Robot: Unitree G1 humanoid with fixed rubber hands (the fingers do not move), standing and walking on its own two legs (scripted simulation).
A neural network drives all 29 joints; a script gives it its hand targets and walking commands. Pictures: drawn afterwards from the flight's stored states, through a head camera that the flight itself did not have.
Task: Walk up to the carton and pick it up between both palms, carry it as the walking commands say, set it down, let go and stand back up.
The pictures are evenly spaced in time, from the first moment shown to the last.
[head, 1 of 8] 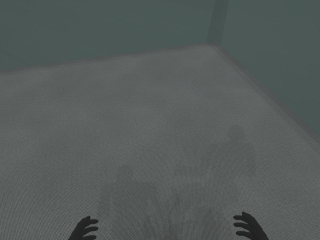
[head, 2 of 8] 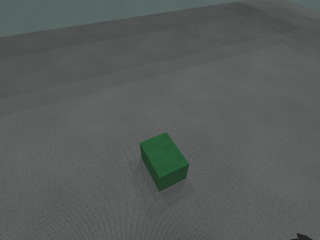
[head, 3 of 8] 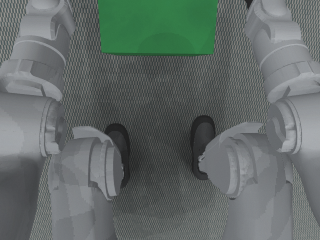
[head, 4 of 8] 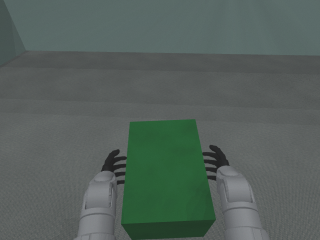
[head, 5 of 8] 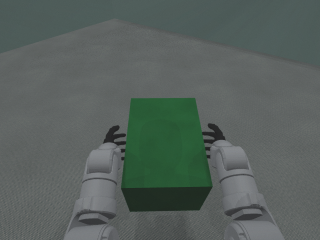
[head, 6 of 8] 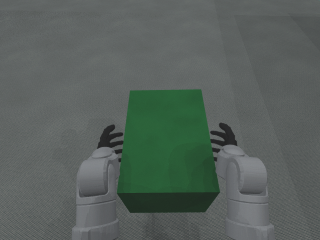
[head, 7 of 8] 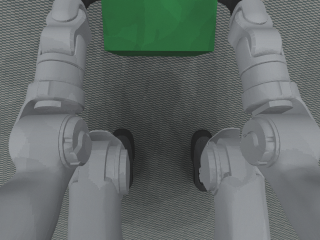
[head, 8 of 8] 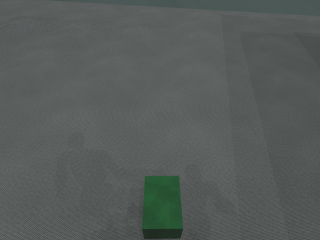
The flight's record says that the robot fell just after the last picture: no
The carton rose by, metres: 0.73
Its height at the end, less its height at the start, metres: +0.00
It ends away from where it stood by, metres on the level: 1.43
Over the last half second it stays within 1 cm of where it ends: yes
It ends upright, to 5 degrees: yes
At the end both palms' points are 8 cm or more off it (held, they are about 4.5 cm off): yes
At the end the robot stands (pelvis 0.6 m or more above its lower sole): yes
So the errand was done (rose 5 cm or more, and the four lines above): yes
